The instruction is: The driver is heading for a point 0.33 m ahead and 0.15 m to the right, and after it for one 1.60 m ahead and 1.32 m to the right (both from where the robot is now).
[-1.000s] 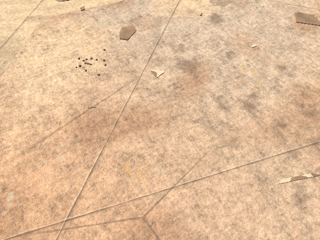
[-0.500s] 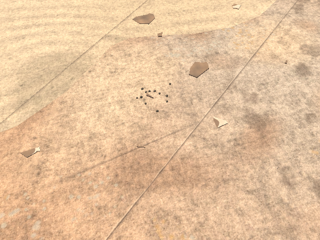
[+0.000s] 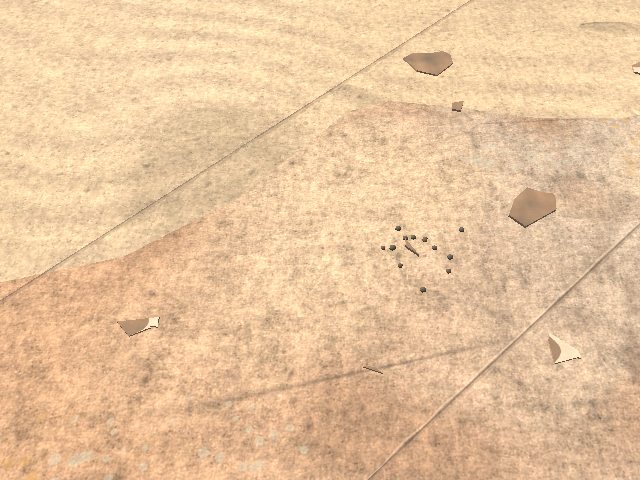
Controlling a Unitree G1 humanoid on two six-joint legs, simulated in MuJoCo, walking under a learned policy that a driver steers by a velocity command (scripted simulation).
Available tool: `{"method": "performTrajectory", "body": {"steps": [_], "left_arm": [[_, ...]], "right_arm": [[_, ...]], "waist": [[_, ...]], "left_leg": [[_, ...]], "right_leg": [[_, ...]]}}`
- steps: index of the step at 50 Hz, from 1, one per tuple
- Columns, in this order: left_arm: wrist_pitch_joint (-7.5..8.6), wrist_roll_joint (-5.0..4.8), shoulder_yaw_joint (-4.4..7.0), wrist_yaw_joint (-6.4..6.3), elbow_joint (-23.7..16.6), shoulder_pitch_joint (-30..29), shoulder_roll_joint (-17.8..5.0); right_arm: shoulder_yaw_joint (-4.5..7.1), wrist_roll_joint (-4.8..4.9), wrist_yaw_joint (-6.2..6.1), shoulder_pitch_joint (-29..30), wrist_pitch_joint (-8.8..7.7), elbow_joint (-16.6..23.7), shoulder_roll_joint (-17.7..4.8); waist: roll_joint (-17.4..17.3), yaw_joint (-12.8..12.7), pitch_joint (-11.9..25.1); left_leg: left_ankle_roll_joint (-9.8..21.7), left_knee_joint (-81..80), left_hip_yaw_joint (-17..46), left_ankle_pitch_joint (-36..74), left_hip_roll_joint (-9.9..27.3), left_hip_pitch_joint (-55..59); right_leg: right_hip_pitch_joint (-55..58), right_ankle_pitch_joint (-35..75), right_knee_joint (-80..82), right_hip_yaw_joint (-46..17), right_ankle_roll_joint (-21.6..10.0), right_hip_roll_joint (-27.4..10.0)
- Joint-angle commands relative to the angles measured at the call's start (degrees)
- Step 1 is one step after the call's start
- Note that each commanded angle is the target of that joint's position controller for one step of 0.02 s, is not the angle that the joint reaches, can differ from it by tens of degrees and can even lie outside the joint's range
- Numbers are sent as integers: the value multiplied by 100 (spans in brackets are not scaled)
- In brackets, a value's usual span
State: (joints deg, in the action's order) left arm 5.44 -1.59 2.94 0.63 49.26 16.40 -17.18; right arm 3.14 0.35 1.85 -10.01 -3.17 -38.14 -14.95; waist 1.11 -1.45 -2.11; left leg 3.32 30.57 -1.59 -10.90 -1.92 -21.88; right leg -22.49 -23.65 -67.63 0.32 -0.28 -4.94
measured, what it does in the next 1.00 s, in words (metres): walks ahead, turning right: right foot, then left foot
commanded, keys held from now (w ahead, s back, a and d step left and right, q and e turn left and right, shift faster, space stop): w+e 0.26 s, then e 0.74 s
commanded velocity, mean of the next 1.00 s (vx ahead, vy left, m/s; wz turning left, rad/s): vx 0.24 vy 0.00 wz -0.43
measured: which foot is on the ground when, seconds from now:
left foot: down 0.00-0.40, up 0.42-0.88, down 0.90-1.00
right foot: up 0.00-0.40, down 0.42-0.90, up 0.92-1.00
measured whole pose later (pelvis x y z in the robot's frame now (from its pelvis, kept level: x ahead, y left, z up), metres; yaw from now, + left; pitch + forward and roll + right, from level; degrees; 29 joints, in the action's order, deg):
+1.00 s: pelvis +0.36 -0.04 +0.00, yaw -31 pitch +3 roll +0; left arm -2.5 -0.8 4.8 -1.1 35.3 9.6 -19.1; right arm 3.5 -1.4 -1.7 -10.0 -1.1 -40.4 -15.5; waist 2.5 0.1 -0.5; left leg -0.2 29.4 2.4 -12.9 0.2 -19.1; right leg -30.1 -27.6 -57.7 -7.7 1.6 7.7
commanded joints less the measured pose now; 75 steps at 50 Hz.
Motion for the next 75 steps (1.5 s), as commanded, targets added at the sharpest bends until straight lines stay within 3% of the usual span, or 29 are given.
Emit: {"method": "performTrajectory", "body": {"steps": [1,10,16,18,20,21,22,23,24,26,28,32,38,43,44,45,46,47,49,54,61,64,65,66,67,68,70,71,75], "left_arm": [[10,37,148,3,-413,-23,-570],[-159,43,90,62,-637,-871,-200],[-121,132,28,294,-1134,-1595,-107],[-111,152,123,369,-1192,-1233,-310],[-112,147,364,322,-921,73,-759],[-145,166,502,185,-890,580,-1264],[-147,270,498,128,-1073,290,-1721],[-187,240,445,138,-1234,487,-1355],[-216,191,384,132,-1317,114,-1089],[-322,50,282,61,-1395,-448,-720],[-380,188,283,30,-1510,-693,-736],[-428,177,357,-87,-1532,-692,-931],[-679,116,364,-254,-1666,-774,-933],[-758,73,355,-232,-1742,-780,-857],[-780,33,335,-239,-1768,-818,-789],[-785,62,263,-234,-1799,-630,-543],[-745,53,229,-205,-1937,-380,-374],[-665,153,368,-178,-1905,-435,-891],[-743,68,485,-183,-1642,-308,-1046],[-886,-4,317,-162,-1826,-723,-480],[-900,40,306,0,-2007,-834,-495],[-914,44,375,53,-1861,-383,-478],[-904,64,439,9,-1790,-169,-606],[-869,67,591,-78,-1859,0,-1198],[-774,252,632,-64,-1983,-53,-1636],[-644,339,554,-29,-1956,48,-1318],[-554,200,445,-85,-1902,-504,-1020],[-576,95,387,-121,-1925,-721,-891],[-640,138,349,-228,-1908,-717,-861]], "right_arm": [[180,-56,-12,-297,-137,170,-568],[238,-111,-179,-527,-335,-336,-781],[289,-20,-296,-755,-125,-616,-966],[329,29,-393,-626,-9,-564,-1132],[320,64,-470,-440,80,-482,-1149],[225,-64,-463,-641,23,-360,-926],[-8,-284,-330,-1541,-99,-225,-198],[68,-128,-227,-1273,-198,-339,-801],[111,65,-212,-667,-201,-140,-941],[120,-56,-350,-236,-77,-82,-905],[155,-79,-393,-441,112,-56,-884],[91,-141,-490,-474,195,-86,-654],[96,-65,-443,172,229,88,-648],[168,-13,-327,33,33,84,-719],[210,-15,-307,-171,3,17,-780],[303,-104,-329,-290,11,37,-1131],[415,-262,-362,-72,108,49,-1620],[374,-319,-352,-147,114,113,-1299],[258,-189,-390,216,143,242,-861],[254,-143,-477,130,298,212,-860],[413,-18,-390,159,347,137,-1227],[419,133,-362,282,330,68,-1202],[376,117,-342,0,313,-63,-1008],[279,-110,-312,-89,311,20,-661],[223,-215,-359,417,286,394,-604],[307,-142,-394,721,272,401,-875],[366,-66,-442,562,306,219,-918],[388,-109,-473,497,330,183,-971],[332,-60,-404,346,301,116,-748]], "waist": [[-616,93,628],[-413,292,-35],[-401,525,-270],[-674,298,139],[-584,-390,830],[207,-542,1400],[1496,235,2251],[654,-325,3257],[373,-343,2550],[-189,-34,1236],[111,298,950],[290,337,1163],[654,106,978],[876,184,951],[823,310,927],[234,218,1070],[-1593,-171,797],[-1659,73,870],[-830,-14,727],[-1106,261,524],[-1361,375,744],[-1203,77,727],[-809,40,752],[690,141,774],[1782,-1,759],[1111,-306,987],[594,52,684],[634,131,638],[648,195,824]], "left_leg": [[1118,-1714,1687,1183,1517,1530],[744,-2372,-1,1466,1364,1460],[502,-1643,-514,3104,1614,2377],[314,-837,-608,4748,1595,2591],[-24,1013,-791,4981,1256,2212],[-375,2797,-827,2781,856,957],[-782,5003,-204,-2943,-286,-1306],[-688,5539,922,-2850,-153,-1424],[-577,5318,918,-2354,122,-1741],[-597,4481,701,-1665,466,-1737],[-625,3992,672,-1430,484,-1069],[-838,2930,615,-963,321,-895],[-860,1652,789,-361,147,-773],[-630,-15,744,-357,-7,27],[-522,-756,721,237,123,555],[-186,-985,1391,629,1055,1272],[690,-1130,2702,2042,2169,1610],[1274,-1181,3264,2515,2688,1507],[897,-937,2113,2322,2038,1379],[781,-1060,949,2142,1559,1600],[834,-959,560,1941,1958,1529],[468,-420,271,1525,1877,1262],[98,109,-44,964,1665,795],[-494,1670,-659,-842,1064,-555],[-789,2958,-238,-2786,281,-1854],[-757,3703,425,-2742,365,-1854],[-666,3687,587,-1790,495,-1838],[-700,3549,601,-1476,500,-1782],[-821,3087,511,-894,243,-1316]], "right_leg": [[-1407,640,7,-374,-35,-469],[-1741,3018,2199,-480,74,-114],[-1764,2582,3256,102,-166,138],[-1161,2020,3296,414,-323,473],[520,2430,3886,492,-605,886],[2118,4568,3834,-638,-985,73],[4125,6869,3536,-3355,-2293,-1576],[4293,6217,3917,-3748,-2479,-1645],[3720,5532,4076,-2976,-2194,-1352],[1969,4467,4492,-2205,-1756,-839],[834,4119,4830,-1996,-1678,-594],[538,4398,4728,-1742,-1573,-383],[453,1491,4792,-2284,-1191,-114],[849,2285,4245,-2839,-1037,-73],[695,2164,4029,-2784,-861,108],[184,1024,3331,-2415,-566,446],[-1047,-870,2274,-1159,-182,1438],[-1410,-1367,845,-916,113,1183],[-1423,-675,-74,-838,340,905],[-1520,104,355,-261,614,666],[-204,138,2366,230,367,431],[692,1093,3901,464,-28,619],[1379,1725,4426,228,-221,640],[2339,3474,4691,-1498,-667,-571],[2232,4503,4689,-3101,-1884,-1760],[2072,4019,4822,-2944,-2064,-1652],[1768,3261,4756,-2086,-1411,-957],[1667,3299,4740,-1942,-1263,-819],[1529,3398,4706,-1800,-1260,-531]]}}
Keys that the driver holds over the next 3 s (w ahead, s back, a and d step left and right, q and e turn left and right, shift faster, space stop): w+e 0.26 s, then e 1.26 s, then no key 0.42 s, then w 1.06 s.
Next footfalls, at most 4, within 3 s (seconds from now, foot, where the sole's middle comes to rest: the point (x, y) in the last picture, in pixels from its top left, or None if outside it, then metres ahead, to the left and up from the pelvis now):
0.42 right None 0.38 -0.16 -0.77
0.90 left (315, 467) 0.48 0.03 -0.77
1.30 right None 0.29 -0.17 -0.77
1.76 left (343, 470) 0.47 -0.02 -0.77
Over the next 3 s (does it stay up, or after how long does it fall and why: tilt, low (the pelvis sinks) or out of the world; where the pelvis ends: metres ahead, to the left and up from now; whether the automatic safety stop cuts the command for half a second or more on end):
stays up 0.64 -0.39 0.01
